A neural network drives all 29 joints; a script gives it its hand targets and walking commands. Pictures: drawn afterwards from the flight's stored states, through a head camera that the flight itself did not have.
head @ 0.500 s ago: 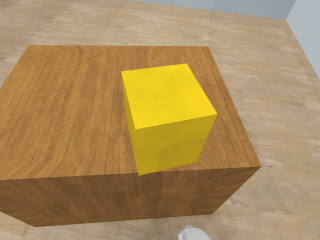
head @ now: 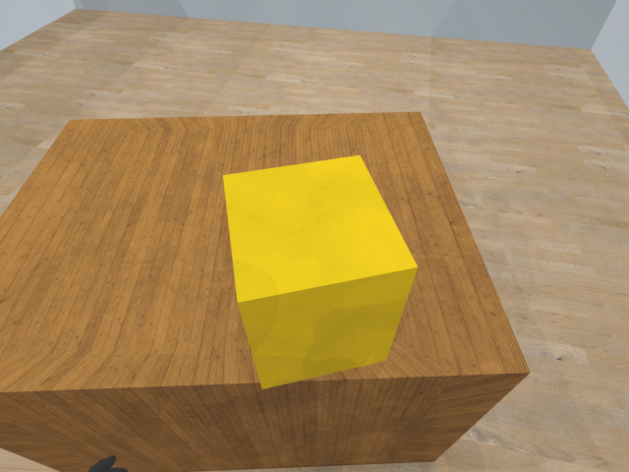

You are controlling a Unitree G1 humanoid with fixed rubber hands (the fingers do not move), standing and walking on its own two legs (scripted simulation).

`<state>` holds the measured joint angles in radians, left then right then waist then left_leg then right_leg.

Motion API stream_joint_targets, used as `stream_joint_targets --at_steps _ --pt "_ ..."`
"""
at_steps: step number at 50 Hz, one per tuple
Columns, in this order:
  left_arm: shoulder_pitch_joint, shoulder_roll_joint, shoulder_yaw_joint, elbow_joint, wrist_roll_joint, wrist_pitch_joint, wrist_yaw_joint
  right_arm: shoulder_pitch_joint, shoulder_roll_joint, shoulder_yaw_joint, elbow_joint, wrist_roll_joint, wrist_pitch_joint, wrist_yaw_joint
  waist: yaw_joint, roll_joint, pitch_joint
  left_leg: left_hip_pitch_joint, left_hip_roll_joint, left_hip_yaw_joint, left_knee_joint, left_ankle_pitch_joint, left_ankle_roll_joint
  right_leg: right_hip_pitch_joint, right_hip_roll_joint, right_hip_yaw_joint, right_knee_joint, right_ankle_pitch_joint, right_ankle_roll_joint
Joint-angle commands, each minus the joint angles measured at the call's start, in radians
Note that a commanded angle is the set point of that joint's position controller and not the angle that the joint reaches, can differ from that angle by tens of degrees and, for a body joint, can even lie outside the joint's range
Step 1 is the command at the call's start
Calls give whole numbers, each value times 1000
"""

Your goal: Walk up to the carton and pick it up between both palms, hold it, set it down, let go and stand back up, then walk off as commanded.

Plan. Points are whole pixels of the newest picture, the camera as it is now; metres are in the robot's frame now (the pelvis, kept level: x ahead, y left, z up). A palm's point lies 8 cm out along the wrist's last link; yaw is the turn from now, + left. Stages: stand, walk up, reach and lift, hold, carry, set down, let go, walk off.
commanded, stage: walk up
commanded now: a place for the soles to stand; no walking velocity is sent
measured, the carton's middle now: (310, 274) +0.40 +0.02 +0.01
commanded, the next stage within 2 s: none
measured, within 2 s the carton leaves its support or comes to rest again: neither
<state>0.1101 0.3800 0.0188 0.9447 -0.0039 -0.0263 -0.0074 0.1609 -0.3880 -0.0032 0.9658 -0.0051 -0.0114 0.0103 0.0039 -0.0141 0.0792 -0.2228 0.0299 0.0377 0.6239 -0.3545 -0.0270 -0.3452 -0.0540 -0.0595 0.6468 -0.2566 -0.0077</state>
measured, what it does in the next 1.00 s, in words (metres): stands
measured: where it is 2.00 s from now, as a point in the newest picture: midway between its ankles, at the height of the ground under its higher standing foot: outside the picture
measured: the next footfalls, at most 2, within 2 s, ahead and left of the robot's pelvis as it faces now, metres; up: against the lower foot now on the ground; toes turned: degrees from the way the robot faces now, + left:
right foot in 1.30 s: -0.04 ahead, -0.11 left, +0.00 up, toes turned -1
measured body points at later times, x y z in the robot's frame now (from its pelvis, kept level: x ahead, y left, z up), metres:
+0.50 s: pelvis +0.01 +0.01 +0.02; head +0.03 +0.01 +0.47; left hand +0.10 +0.32 -0.10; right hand +0.11 -0.29 -0.11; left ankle -0.01 +0.14 -0.72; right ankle +0.06 -0.12 -0.72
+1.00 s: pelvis -0.03 +0.02 +0.00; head +0.03 +0.02 +0.45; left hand +0.10 +0.33 -0.12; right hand +0.06 -0.32 -0.11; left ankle -0.01 +0.14 -0.72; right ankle +0.06 -0.12 -0.72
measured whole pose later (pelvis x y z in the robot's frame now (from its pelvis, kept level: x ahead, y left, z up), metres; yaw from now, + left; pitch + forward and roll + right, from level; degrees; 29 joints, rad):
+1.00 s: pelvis -0.03 +0.02 +0.00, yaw +2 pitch -2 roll +0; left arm -0.01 0.40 0.04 1.00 0.01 0.05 -0.02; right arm 0.10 -0.43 -0.06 1.03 -0.02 0.03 0.02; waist -0.01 -0.02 0.18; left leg -0.29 0.02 0.02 0.63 -0.33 0.01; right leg -0.35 -0.07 -0.09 0.56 -0.17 0.01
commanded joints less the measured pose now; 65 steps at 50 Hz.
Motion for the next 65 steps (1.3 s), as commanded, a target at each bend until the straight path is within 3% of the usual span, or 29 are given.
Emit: stream_joint_targets --at_steps 1,7,9,12,16,19,21,23,27,28,31,34,35,36,46,49,50,51,52,53,54,56,57,59,60,62,63,64,65 --pt "-56 211 40 -18 -4 -26 11 -18 -200 -42 -5 5 -20 -8 -2 3 -94 4 98 -98 -164 187 82 69 -116 164 -194 116 -56" --pt "-89 209 34 30 -9 -12 5 -69 -207 -43 39 -1 -25 -10 17 7 -113 -8 120 -140 -256 237 73 189 -78 88 -200 180 -29" --pt "-76 184 24 44 -10 -13 4 -107 -205 -41 35 0 -24 -5 18 86 -146 12 126 -114 -281 247 62 228 -78 92 -228 200 -22" --pt "-117 208 25 71 -3 -11 3 -121 -196 -41 56 4 -15 -6 16 25 -100 0 118 -118 -309 172 57 226 -92 99 -269 164 -14" --pt "-124 193 17 96 3 -13 1 -120 -202 -34 70 -5 -19 -2 5 64 -86 44 112 -107 -336 198 57 203 -85 114 -303 151 -13" --pt "-119 192 24 121 4 -13 2 -131 -189 -33 83 -2 -17 -3 17 8 -79 44 108 -99 -342 183 50 227 -77 99 -329 137 -5" --pt "-104 195 18 126 5 -14 2 -126 -192 -39 90 -1 -17 -4 5 42 -121 78 110 -98 -334 201 55 240 -84 107 -327 173 -6" --pt "-124 197 24 124 10 -16 3 -109 -187 -40 96 3 -14 -3 -3 -26 -131 88 113 -103 -347 220 52 260 -87 99 -321 186 -3" --pt "-109 191 20 141 1 -13 4 -131 -186 -35 107 -4 -11 -6 24 11 -110 87 111 -90 -364 210 48 245 -94 101 -347 174 -4" --pt "-124 189 20 143 6 -15 2 -143 -195 -39 103 -7 -11 -6 14 37 -106 79 106 -87 -362 209 48 244 -87 107 -333 190 -2" --pt "-115 206 38 122 -3 15 6 -117 -229 -59 87 6 -9 -16 -5 -17 -48 59 111 -86 -277 452 44 179 -77 73 -261 367 -19" --pt "-100 227 50 99 -5 23 6 -108 -222 -70 70 18 7 -18 4 -44 -164 75 93 -78 -208 424 60 245 -99 88 -240 404 -36" --pt "-106 218 47 71 1 22 9 -112 -221 -66 58 9 11 -16 -5 8 -184 94 91 -58 -207 392 53 223 -104 92 -239 417 -40" --pt "-120 238 52 79 -1 30 8 -101 -220 -73 59 16 15 -16 -4 -31 -189 57 76 -74 -173 341 59 235 -112 86 -227 362 -52" --pt "-154 253 68 2 18 53 -2 -17 -209 -83 35 -13 36 -5 -20 -96 -148 4 6 -24 -24 31 67 86 -203 187 -284 44 -130" --pt "-201 259 77 -27 21 66 -8 67 -212 -96 45 -18 40 2 -37 -174 -129 40 -3 -13 51 -80 80 -29 -212 169 -306 -211 -133" --pt "-196 243 72 -45 21 70 -9 76 -234 -102 35 -26 36 2 -47 -112 -82 2 27 -72 -66 -47 92 -53 -159 157 -256 -227 -89" --pt "-169 237 67 -54 12 73 -9 49 -269 -105 24 -25 30 2 -30 19 -71 -92 146 -249 -267 1 126 -11 -48 53 -92 -263 -35" --pt "-147 188 57 -50 18 79 -5 -25 -342 -123 -11 -32 22 -2 -39 245 -42 -130 280 -469 -391 -21 215 -61 111 36 209 -279 -14" --pt "-114 205 69 -42 26 91 0 -59 -385 -141 -52 -48 14 -9 -40 232 -62 -202 339 -533 -415 -124 280 -41 110 148 389 -313 -11" --pt "-90 217 77 -49 20 92 -1 -87 -382 -142 -71 -52 8 -16 -16 221 -21 -276 337 -477 -407 -144 292 -27 97 175 453 -284 -15" --pt "-13 213 80 -28 -2 79 0 -129 -297 -118 -93 -38 2 -28 15 139 -40 -201 234 -294 -293 135 238 -27 89 198 446 -227 -30" --pt "10 200 80 -34 -1 74 1 -109 -264 -107 -90 -31 -7 -31 19 105 -65 -100 188 -255 -263 198 205 -57 97 203 401 -199 -20" --pt "-24 179 76 -65 8 56 -4 -23 -249 -108 -84 -28 -14 -32 -13 94 -166 128 208 -206 -167 421 198 -71 64 136 228 -241 11" --pt "-30 163 70 -82 8 48 -1 -16 -275 -114 -92 -35 -11 -30 -23 199 -178 157 227 -233 -149 454 227 -53 42 106 106 -303 21" --pt "-13 181 68 -61 20 30 -1 21 -258 -110 -99 -40 -3 -22 -24 225 -172 157 201 -158 -69 573 207 61 44 65 -101 -220 10" --pt "28 157 67 -48 18 23 4 15 -240 -103 -102 -33 4 -20 -4 187 -176 190 176 -94 -4 590 175 106 56 43 -297 -76 6" --pt "60 180 69 -31 34 13 11 21 -216 -92 -112 -19 4 -20 10 141 -228 142 167 -87 49 571 127 222 10 116 -386 98 -22" --pt "49 240 80 -17 49 3 19 47 -192 -83 -123 -19 2 -20 -6 30 -231 -12 139 -102 80 450 92 370 -64 241 -337 288 -50"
